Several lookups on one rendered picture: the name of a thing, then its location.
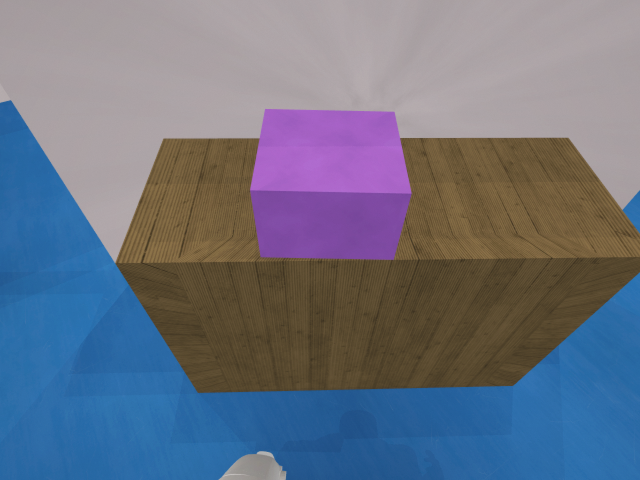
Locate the left robot thigh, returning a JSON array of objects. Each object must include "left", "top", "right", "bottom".
[{"left": 219, "top": 454, "right": 286, "bottom": 480}]

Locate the carton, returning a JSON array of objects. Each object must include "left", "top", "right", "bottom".
[{"left": 250, "top": 109, "right": 412, "bottom": 260}]

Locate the pedestal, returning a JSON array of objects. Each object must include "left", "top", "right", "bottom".
[{"left": 115, "top": 138, "right": 640, "bottom": 393}]

